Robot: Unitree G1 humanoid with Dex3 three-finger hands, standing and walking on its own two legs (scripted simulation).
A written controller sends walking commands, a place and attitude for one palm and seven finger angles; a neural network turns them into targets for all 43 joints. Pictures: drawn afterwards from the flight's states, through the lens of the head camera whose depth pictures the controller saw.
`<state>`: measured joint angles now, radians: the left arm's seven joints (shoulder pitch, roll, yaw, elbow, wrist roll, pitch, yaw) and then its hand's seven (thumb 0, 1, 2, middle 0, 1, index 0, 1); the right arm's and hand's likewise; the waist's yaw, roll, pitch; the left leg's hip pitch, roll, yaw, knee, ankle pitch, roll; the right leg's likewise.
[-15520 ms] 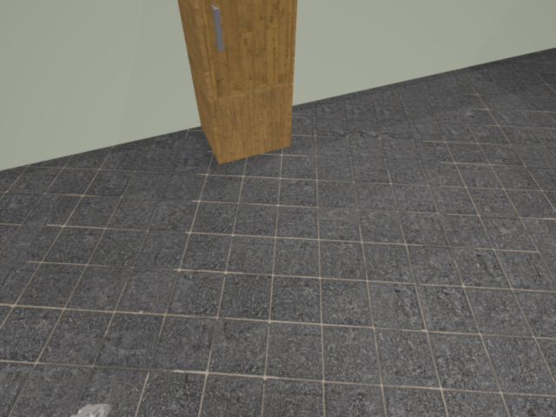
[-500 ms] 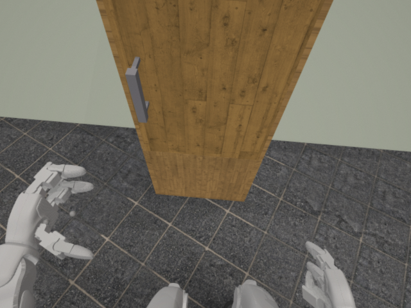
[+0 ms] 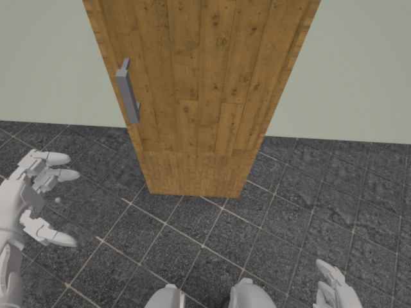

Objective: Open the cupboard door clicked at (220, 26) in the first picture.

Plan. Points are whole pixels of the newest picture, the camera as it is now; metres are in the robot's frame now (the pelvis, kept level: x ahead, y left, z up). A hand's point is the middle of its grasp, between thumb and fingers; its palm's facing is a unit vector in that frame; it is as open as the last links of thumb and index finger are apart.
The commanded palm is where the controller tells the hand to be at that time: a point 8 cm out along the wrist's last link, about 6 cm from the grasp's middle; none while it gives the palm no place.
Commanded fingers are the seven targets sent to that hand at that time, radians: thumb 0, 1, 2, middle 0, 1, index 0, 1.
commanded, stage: raise the hand with hooked fingers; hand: left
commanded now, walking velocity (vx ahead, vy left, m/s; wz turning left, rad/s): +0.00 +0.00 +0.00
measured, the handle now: (131, 92) +0.57 +0.21 +0.03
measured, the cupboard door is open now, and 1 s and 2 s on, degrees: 0 0 0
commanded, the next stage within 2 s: move the hooked fingers beside the handle in 0.22 s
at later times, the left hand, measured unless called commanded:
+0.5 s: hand (64, 192) +0.30 +0.27 +0.04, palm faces +0.03 -1.00 -0.05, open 14.0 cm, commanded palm +0.29 +0.32 +0.05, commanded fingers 0.00 -0.50 0.30 -0.30 -1.20 -0.30 -1.20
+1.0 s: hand (78, 151) +0.39 +0.28 +0.04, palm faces +0.00 -1.00 -0.02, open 14.0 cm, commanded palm +0.37 +0.32 +0.04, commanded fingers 0.00 -0.50 0.30 -0.30 -1.20 -0.30 -1.20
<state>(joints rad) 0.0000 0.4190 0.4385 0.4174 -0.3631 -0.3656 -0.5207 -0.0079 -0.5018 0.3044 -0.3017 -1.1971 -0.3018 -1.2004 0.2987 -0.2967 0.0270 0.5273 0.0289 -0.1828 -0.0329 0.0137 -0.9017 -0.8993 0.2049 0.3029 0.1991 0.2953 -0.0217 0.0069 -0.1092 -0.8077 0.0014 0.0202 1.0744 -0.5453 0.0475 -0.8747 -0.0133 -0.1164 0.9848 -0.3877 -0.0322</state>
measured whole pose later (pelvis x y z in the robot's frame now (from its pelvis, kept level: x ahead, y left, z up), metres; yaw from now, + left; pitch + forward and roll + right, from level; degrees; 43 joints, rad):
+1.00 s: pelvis +0.00 +0.00 -0.01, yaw -1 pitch +20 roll -3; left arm -0.44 0.54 0.51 0.83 -0.27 -0.38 -0.54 -0.01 -0.50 0.30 -0.30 -1.20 -0.30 -1.20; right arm 0.33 -0.30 0.04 0.58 0.03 -0.09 -0.04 0.01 -0.90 -0.90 0.20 0.30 0.20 0.30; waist -0.07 0.00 -0.11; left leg -0.92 0.02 0.03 1.12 -0.56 0.05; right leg -0.99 0.00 -0.11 1.02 -0.38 -0.04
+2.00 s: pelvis -0.01 +0.00 -0.03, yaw -3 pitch +28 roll -5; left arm -0.98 0.82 0.56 1.24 -0.07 -0.36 -0.46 -0.01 -0.50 0.30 -0.30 -1.20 -0.30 -1.20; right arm 0.38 -0.31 0.09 0.57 -0.01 0.08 -0.02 0.00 -0.90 -0.90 0.21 0.30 0.20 0.30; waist -0.23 0.02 -0.09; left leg -1.14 0.04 0.01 1.22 -0.58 0.05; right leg -1.19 0.02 -0.13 1.06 -0.37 -0.03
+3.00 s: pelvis +0.00 +0.02 -0.03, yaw -3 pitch +28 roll -6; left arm -0.92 0.73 0.52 1.18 -0.10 -0.38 -0.44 -0.01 -0.50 0.30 -0.30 -1.20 -0.30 -1.20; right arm 0.38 -0.28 0.08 0.58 -0.02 0.11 0.00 0.00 -0.90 -0.90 0.21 0.30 0.20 0.30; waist -0.20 0.02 -0.10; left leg -1.11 0.03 0.00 1.20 -0.58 0.07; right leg -1.14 0.02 -0.13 1.03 -0.38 -0.01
